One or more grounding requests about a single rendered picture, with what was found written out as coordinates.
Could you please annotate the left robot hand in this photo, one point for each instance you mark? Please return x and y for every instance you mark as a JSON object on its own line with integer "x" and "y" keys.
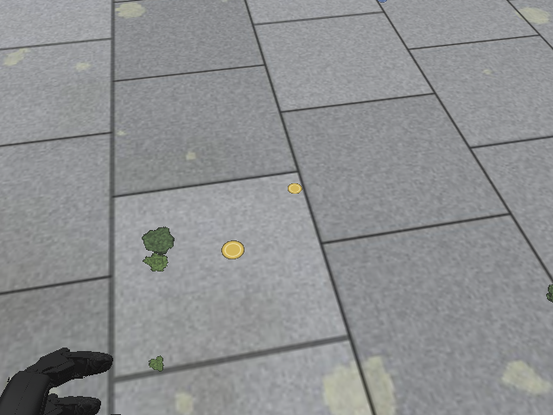
{"x": 27, "y": 391}

